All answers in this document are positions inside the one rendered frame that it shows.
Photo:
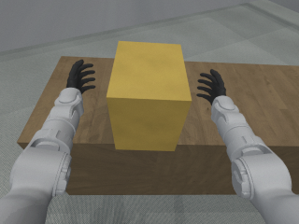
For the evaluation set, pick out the carton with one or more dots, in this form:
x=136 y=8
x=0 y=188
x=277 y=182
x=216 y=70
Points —
x=148 y=96

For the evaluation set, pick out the left robot hand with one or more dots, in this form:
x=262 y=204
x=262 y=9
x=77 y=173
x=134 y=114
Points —
x=75 y=76

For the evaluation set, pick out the right robot hand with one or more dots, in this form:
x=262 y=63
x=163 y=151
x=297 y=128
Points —
x=217 y=86

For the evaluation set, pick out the robot left upper arm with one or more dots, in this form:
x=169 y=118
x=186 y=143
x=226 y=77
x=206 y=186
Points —
x=40 y=175

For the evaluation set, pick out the robot right forearm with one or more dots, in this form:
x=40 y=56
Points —
x=235 y=132

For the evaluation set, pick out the pedestal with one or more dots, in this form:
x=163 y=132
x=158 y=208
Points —
x=267 y=95

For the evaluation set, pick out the robot right upper arm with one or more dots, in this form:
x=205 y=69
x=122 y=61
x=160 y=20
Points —
x=264 y=181

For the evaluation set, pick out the robot left forearm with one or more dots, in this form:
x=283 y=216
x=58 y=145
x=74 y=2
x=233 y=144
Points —
x=60 y=126

